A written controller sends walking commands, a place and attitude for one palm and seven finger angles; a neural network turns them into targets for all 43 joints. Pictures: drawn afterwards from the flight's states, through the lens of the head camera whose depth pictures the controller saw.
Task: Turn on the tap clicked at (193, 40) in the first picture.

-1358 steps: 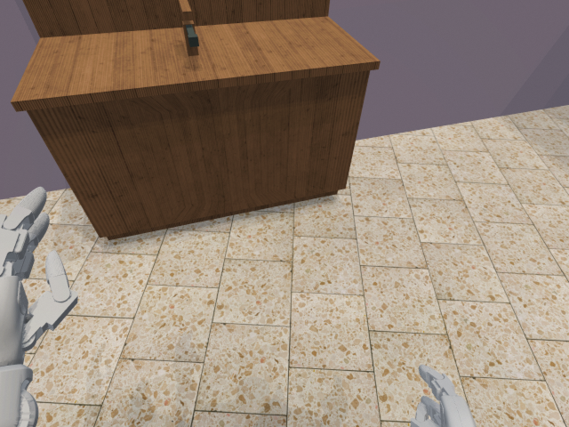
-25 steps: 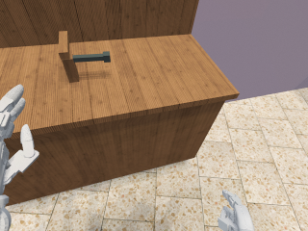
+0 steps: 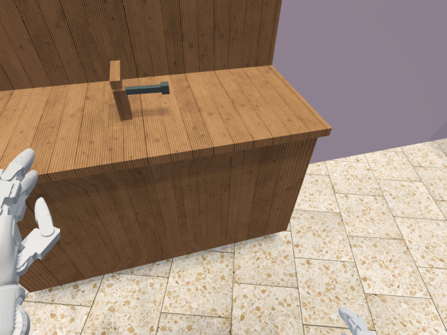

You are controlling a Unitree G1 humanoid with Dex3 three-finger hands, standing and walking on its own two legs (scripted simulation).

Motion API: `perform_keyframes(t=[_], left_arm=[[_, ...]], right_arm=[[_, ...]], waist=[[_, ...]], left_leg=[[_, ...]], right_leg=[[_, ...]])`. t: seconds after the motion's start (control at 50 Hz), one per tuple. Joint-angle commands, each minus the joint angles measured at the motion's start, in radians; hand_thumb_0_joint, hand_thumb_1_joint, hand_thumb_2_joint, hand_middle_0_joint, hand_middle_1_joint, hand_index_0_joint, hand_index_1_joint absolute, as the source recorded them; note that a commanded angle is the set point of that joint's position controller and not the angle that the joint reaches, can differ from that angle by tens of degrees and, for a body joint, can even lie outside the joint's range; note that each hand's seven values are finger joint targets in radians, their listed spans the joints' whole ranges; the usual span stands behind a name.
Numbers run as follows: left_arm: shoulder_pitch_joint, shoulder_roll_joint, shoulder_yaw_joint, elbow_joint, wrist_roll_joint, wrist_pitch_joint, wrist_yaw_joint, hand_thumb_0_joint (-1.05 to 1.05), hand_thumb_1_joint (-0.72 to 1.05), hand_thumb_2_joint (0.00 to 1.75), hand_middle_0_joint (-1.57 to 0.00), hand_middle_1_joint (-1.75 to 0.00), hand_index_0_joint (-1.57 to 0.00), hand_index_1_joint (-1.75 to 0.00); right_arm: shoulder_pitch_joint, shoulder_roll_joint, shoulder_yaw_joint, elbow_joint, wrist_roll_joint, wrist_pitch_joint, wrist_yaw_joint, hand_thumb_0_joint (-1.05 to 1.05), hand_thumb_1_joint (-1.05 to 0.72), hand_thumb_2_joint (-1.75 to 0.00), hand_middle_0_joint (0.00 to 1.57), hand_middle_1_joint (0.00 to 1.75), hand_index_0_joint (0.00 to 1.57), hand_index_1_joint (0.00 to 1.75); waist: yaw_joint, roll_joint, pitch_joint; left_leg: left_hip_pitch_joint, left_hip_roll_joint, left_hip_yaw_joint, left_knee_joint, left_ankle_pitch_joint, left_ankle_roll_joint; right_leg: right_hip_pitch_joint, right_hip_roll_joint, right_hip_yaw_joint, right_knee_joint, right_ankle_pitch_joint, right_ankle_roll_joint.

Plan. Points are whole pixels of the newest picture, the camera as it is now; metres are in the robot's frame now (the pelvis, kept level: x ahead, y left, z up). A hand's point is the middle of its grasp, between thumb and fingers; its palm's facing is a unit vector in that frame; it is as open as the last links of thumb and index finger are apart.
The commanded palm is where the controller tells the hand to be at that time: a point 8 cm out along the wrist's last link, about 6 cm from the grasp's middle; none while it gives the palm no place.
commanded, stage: stop stepping back and stand still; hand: left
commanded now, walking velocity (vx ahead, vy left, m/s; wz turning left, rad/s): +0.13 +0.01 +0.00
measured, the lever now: (165, 88) +0.79 +0.21 +0.07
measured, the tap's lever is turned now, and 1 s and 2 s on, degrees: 86 86 86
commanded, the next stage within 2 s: stand and check the lever's angle in 0.44 s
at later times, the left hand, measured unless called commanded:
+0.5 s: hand (25, 263) +0.17 +0.25 +0.17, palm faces +0.48 -0.80 -0.37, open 7.4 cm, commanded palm +0.11 +0.28 +0.18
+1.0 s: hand (28, 242) +0.20 +0.27 +0.16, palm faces +0.45 -0.82 -0.35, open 7.4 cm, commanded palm +0.15 +0.30 +0.18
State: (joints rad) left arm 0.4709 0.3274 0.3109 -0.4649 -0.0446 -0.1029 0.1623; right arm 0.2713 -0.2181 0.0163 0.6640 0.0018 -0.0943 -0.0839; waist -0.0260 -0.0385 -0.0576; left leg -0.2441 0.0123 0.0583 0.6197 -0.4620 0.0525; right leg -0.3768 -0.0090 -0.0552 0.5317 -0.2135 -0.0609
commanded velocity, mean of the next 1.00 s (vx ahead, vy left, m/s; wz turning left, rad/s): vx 0.02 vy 0.01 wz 0.00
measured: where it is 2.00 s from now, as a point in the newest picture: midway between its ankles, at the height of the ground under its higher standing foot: outside the picture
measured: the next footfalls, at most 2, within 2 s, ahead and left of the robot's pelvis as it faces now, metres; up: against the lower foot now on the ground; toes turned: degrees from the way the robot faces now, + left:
left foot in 0.02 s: +0.03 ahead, +0.14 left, +0.00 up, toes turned +3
right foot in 0.18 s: +0.09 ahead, -0.08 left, +0.00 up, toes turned +3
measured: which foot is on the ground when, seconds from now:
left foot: up 0.00-0.00, down 0.02-0.18, up 0.20-0.40, down 0.42-1.00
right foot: down 0.00-0.02, up 0.04-0.16, down 0.18-1.00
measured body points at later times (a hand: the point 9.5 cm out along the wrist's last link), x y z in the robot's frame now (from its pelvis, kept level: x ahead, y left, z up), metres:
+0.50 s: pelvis -0.03 -0.01 +0.00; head -0.04 -0.01 +0.44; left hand +0.14 +0.29 +0.19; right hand +0.15 -0.24 -0.08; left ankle +0.00 +0.12 -0.74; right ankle +0.04 -0.08 -0.73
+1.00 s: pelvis +0.00 +0.01 +0.01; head +0.00 +0.02 +0.46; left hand +0.17 +0.31 +0.18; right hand +0.19 -0.21 -0.07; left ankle -0.01 +0.12 -0.73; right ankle +0.05 -0.08 -0.73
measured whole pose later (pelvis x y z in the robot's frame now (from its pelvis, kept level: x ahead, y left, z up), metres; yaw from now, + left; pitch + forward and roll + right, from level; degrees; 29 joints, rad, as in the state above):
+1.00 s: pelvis +0.00 +0.01 +0.01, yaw +3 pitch -1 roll +0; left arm 0.47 0.33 0.31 -0.45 -0.05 -0.13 0.16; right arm 0.19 -0.21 0.02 0.61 0.00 -0.09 -0.07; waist 0.00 0.00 0.02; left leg -0.18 0.00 0.02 0.45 -0.25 0.02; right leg -0.23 0.04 -0.02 0.40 -0.16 -0.03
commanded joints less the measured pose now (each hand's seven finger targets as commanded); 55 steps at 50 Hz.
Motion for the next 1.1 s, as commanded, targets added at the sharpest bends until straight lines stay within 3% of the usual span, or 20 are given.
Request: perform_keyframes(t=[0.0,0.02,0.04,0.06,0.12,0.14,0.16,0.18,0.22,0.28,0.34,0.38,0.4,0.44,0.5,0.58,0.62,0.72,0.8,1.08], left_arm=[[-0.072,0.217,0.140,-0.271,0.007,-0.079,0.022,0.00,0.90,0.90,-0.20,-0.30,-0.20,-0.30],[-0.077,0.254,0.182,-0.251,-0.002,-0.083,0.021,0.00,0.90,0.90,-0.20,-0.30,-0.20,-0.30],[-0.049,0.188,0.145,-0.170,-0.005,-0.080,0.013,0.00,0.90,0.90,-0.20,-0.30,-0.20,-0.30],[-0.057,0.182,0.132,-0.139,-0.001,-0.080,0.008,0.00,0.90,0.90,-0.20,-0.30,-0.20,-0.30],[-0.052,0.188,0.128,-0.108,0.002,-0.078,-0.001,0.00,0.90,0.90,-0.20,-0.30,-0.20,-0.30],[-0.065,0.182,0.114,-0.123,0.009,-0.086,-0.010,0.00,0.90,0.90,-0.20,-0.30,-0.20,-0.30],[-0.098,0.209,0.124,-0.161,0.004,-0.085,-0.016,0.00,0.90,0.90,-0.20,-0.30,-0.20,-0.30],[-0.166,0.196,0.115,-0.211,0.001,-0.104,-0.020,0.00,0.90,0.90,-0.20,-0.30,-0.20,-0.30],[-0.165,0.215,0.118,-0.215,0.000,-0.102,-0.025,0.00,0.90,0.90,-0.20,-0.30,-0.20,-0.30],[-0.145,0.211,0.117,-0.218,-0.002,-0.107,-0.008,0.00,0.90,0.90,-0.20,-0.30,-0.20,-0.30],[-0.130,0.188,0.100,-0.222,0.001,-0.098,0.014,0.00,0.90,0.90,-0.20,-0.30,-0.20,-0.30],[-0.149,0.177,0.102,-0.236,0.001,-0.104,0.023,0.00,0.90,0.90,-0.20,-0.30,-0.20,-0.30],[-0.138,0.181,0.107,-0.231,0.010,-0.094,0.019,0.00,0.90,0.90,-0.20,-0.30,-0.20,-0.30],[-0.132,0.178,0.122,-0.193,0.013,-0.090,0.015,0.00,0.90,0.90,-0.20,-0.30,-0.20,-0.30],[-0.084,0.158,0.101,-0.129,0.025,-0.086,0.002,0.00,0.90,0.90,-0.20,-0.30,-0.20,-0.30],[-0.086,0.187,0.111,-0.210,0.012,-0.088,0.002,0.00,0.90,0.90,-0.20,-0.30,-0.20,-0.30],[-0.118,0.197,0.116,-0.250,0.008,-0.088,0.011,0.00,0.90,0.90,-0.20,-0.30,-0.20,-0.30],[-0.075,0.184,0.117,-0.225,0.002,-0.094,0.021,0.00,0.90,0.90,-0.20,-0.30,-0.20,-0.30],[-0.084,0.168,0.103,-0.184,0.003,-0.096,0.017,0.00,0.90,0.90,-0.20,-0.30,-0.20,-0.30],[-0.041,0.174,0.113,-0.220,-0.008,-0.103,0.015,0.00,0.90,0.90,-0.20,-0.30,-0.20,-0.30]], right_arm=[[-0.130,-0.133,-0.058,-0.191,-0.002,-0.075,-0.009,0.00,-0.90,-0.90,0.20,0.30,0.20,0.30],[-0.121,-0.114,-0.066,-0.189,0.004,-0.076,-0.008,0.00,-0.90,-0.90,0.20,0.30,0.20,0.30],[-0.118,-0.102,-0.059,-0.174,0.013,-0.079,0.003,0.00,-0.90,-0.90,0.20,0.30,0.20,0.30],[-0.146,-0.103,-0.050,-0.166,0.013,-0.084,0.015,0.00,-0.90,-0.90,0.20,0.30,0.20,0.30],[-0.158,-0.117,-0.050,-0.169,0.004,-0.072,0.003,0.00,-0.90,-0.90,0.20,0.30,0.20,0.30],[-0.151,-0.120,-0.067,-0.173,0.001,-0.066,0.004,0.00,-0.90,-0.90,0.20,0.30,0.20,0.30],[-0.158,-0.115,-0.075,-0.191,0.009,-0.064,0.008,0.00,-0.90,-0.90,0.20,0.30,0.20,0.30],[-0.142,-0.101,-0.071,-0.165,0.005,-0.074,0.017,0.00,-0.90,-0.90,0.20,0.30,0.20,0.30],[-0.121,-0.109,-0.074,-0.138,0.005,-0.069,0.025,0.00,-0.90,-0.90,0.20,0.30,0.20,0.30],[-0.135,-0.085,-0.050,-0.154,0.002,-0.068,0.008,0.00,-0.90,-0.90,0.20,0.30,0.20,0.30],[-0.146,-0.086,-0.038,-0.176,-0.008,-0.070,-0.014,0.00,-0.90,-0.90,0.20,0.30,0.20,0.30],[-0.154,-0.120,-0.044,-0.195,-0.012,-0.072,-0.013,0.00,-0.90,-0.90,0.20,0.30,0.20,0.30],[-0.151,-0.129,-0.055,-0.197,-0.005,-0.066,-0.008,0.00,-0.90,-0.90,0.20,0.30,0.20,0.30],[-0.158,-0.099,-0.049,-0.196,0.012,-0.070,-0.009,0.00,-0.90,-0.90,0.20,0.30,0.20,0.30],[-0.170,-0.096,-0.049,-0.189,0.009,-0.072,0.006,0.00,-0.90,-0.90,0.20,0.30,0.20,0.30],[-0.143,-0.083,-0.058,-0.176,0.002,-0.067,0.027,0.00,-0.90,-0.90,0.20,0.30,0.20,0.30],[-0.154,-0.085,-0.051,-0.182,0.002,-0.068,0.026,0.00,-0.90,-0.90,0.20,0.30,0.20,0.30],[-0.182,-0.105,-0.048,-0.197,-0.003,-0.065,0.002,0.00,-0.90,-0.90,0.20,0.30,0.20,0.30],[-0.180,-0.106,-0.048,-0.198,0.001,-0.061,0.002,0.00,-0.90,-0.90,0.20,0.30,0.20,0.30],[-0.189,-0.106,-0.051,-0.216,0.000,-0.043,0.001,0.00,-0.90,-0.90,0.20,0.30,0.20,0.30]], waist=[[0.016,0.316,-0.051],[0.004,0.325,-0.045],[-0.001,0.305,0.107],[0.011,0.243,0.184],[0.046,0.057,0.115],[0.047,-0.128,0.072],[0.032,-0.270,0.029],[0.008,-0.148,0.005],[-0.005,-0.032,0.060],[0.004,-0.067,0.027],[0.006,0.016,0.016],[0.021,0.224,0.052],[0.035,0.226,-0.011],[0.023,0.273,0.064],[0.033,0.071,0.094],[0.018,-0.111,0.020],[0.014,-0.019,-0.014],[0.029,0.136,-0.005],[0.033,0.049,-0.012],[0.035,0.095,-0.062]], left_leg=[[0.032,0.229,-0.304,-0.395,-0.093,0.133],[-0.060,0.278,-0.369,-0.435,-0.190,0.168],[-0.172,0.289,-0.435,-0.485,-0.277,0.183],[-0.241,0.280,-0.391,-0.465,-0.239,0.155],[-0.281,0.122,-0.158,-0.157,-0.128,0.045],[-0.354,0.013,-0.053,0.142,-0.062,0.012],[-0.376,-0.041,-0.037,0.408,-0.046,-0.014],[-0.319,-0.017,-0.108,0.514,0.039,-0.026],[-0.279,0.027,-0.127,0.485,0.102,-0.038],[-0.032,0.027,-0.037,0.191,0.098,-0.024],[0.154,0.004,-0.007,-0.120,0.068,-0.001],[0.052,0.160,-0.277,-0.344,-0.142,0.069],[-0.023,0.196,-0.271,-0.368,-0.138,0.076],[-0.211,0.206,-0.313,-0.458,-0.308,0.070],[-0.220,0.110,-0.169,-0.280,-0.110,0.022],[-0.067,0.002,-0.068,0.064,0.135,-0.029],[-0.017,0.022,-0.088,-0.044,0.179,-0.025],[0.045,0.085,-0.171,-0.266,0.244,-0.002],[0.008,0.076,-0.157,-0.257,0.259,-0.009],[0.057,0.078,-0.138,-0.261,0.415,-0.030]], right_leg=[[-0.004,0.083,-0.039,0.349,-0.246,0.084],[-0.027,0.061,0.022,0.528,-0.269,0.095],[-0.113,0.012,0.081,0.531,-0.236,0.073],[-0.082,-0.035,0.104,0.398,-0.225,0.059],[0.263,0.014,0.024,-0.105,-0.150,0.056],[0.332,-0.097,0.226,-0.238,-0.203,-0.005],[0.271,-0.309,0.596,-0.380,-0.278,-0.085],[0.175,-0.320,0.618,-0.401,-0.394,-0.080],[0.055,-0.299,0.513,-0.375,-0.417,-0.076],[-0.055,-0.244,0.284,-0.354,-0.371,-0.059],[-0.084,-0.172,0.221,-0.260,-0.424,-0.023],[-0.049,-0.024,0.139,-0.044,-0.305,0.037],[0.078,0.042,0.035,0.090,-0.208,0.077],[0.157,0.034,0.043,0.146,-0.152,0.084],[0.230,-0.001,0.083,-0.117,-0.062,0.074],[0.105,-0.227,0.419,-0.364,-0.230,-0.033],[0.149,-0.222,0.342,-0.287,-0.074,-0.049],[0.159,-0.050,0.170,-0.176,-0.014,0.036],[0.223,-0.044,0.155,-0.188,0.067,0.047],[0.261,-0.039,0.130,-0.155,0.217,0.043]])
